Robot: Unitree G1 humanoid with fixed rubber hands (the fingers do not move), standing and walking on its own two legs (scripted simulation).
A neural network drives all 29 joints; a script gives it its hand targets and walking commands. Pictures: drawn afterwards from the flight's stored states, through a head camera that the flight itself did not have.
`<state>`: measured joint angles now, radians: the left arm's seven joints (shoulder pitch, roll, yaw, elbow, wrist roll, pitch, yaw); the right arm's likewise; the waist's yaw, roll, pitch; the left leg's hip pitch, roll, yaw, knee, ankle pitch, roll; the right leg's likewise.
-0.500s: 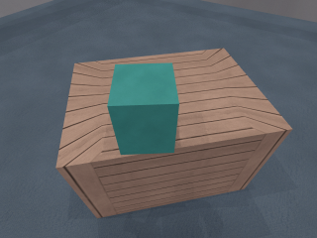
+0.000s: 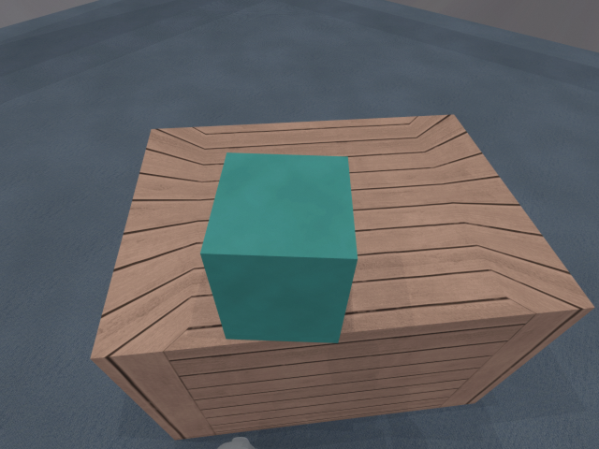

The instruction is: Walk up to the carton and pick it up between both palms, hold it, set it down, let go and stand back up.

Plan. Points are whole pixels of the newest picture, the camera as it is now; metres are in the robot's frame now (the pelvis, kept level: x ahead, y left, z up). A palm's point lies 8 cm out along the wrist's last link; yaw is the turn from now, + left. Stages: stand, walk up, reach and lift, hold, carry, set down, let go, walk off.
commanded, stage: walk up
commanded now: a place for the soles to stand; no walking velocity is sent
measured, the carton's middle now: (284, 251) +0.45 +0.05 -0.03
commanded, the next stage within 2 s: none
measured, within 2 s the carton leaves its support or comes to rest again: neither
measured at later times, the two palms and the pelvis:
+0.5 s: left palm (155, 409) +0.21 +0.23 -0.11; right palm (514, 442) +0.19 -0.30 -0.13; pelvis +0.09 -0.03 -0.02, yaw +7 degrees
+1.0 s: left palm out of the picture +0.09 +0.24 -0.11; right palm (476, 394) +0.25 -0.25 -0.09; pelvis +0.07 -0.03 +0.00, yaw +13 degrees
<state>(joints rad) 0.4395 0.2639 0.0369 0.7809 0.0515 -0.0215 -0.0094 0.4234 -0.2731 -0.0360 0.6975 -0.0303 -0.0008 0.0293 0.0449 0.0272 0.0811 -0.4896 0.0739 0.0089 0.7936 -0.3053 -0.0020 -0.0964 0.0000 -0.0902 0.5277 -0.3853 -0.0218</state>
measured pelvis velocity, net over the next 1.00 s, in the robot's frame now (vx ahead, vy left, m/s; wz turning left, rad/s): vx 0.07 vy -0.03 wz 0.23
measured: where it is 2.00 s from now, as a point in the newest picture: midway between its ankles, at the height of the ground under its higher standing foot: outside the picture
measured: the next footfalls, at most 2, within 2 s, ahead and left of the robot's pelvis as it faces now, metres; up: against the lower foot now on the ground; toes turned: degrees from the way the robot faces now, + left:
left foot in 0.06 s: +0.17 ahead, +0.14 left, +0.00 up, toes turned +4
right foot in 0.40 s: +0.18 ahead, -0.15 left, +0.00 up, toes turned +4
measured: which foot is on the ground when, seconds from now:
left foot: up 0.00-0.04, down 0.06-0.42, up 0.44-0.66, down 0.68-1.00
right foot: down 0.00-0.08, up 0.10-0.38, down 0.40-1.00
